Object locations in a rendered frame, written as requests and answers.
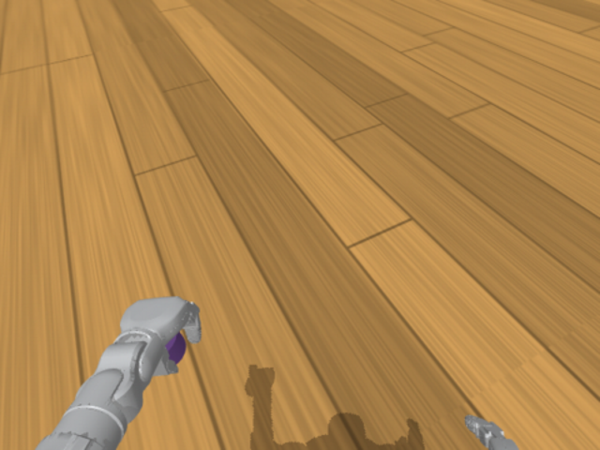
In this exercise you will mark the left robot hand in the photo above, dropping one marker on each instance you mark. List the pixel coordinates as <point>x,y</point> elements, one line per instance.
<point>164,316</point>

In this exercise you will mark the tin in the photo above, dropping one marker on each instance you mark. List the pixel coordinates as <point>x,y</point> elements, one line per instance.
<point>176,348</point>

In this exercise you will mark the left robot arm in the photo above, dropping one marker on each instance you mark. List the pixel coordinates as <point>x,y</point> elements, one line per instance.
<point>111,398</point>

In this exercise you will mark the right robot hand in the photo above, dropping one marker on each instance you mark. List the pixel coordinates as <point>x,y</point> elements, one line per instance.
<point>490,435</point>

